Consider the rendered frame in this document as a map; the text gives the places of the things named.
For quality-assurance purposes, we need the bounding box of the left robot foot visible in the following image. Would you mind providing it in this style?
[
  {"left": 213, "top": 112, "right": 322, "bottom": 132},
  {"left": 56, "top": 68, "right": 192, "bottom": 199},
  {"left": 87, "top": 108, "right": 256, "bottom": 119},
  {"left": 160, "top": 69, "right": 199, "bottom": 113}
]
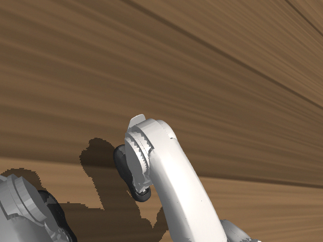
[{"left": 38, "top": 190, "right": 77, "bottom": 242}]

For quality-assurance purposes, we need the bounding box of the right robot foot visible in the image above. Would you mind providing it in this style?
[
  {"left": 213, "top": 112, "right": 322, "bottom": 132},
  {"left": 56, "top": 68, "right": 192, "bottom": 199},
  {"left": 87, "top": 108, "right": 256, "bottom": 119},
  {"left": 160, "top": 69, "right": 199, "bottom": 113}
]
[{"left": 113, "top": 145, "right": 151, "bottom": 202}]

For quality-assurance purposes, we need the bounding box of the right robot hand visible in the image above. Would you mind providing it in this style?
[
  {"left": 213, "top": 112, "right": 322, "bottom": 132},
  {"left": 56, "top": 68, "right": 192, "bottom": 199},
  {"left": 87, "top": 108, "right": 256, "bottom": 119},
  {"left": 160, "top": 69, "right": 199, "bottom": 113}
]
[{"left": 220, "top": 219, "right": 252, "bottom": 242}]

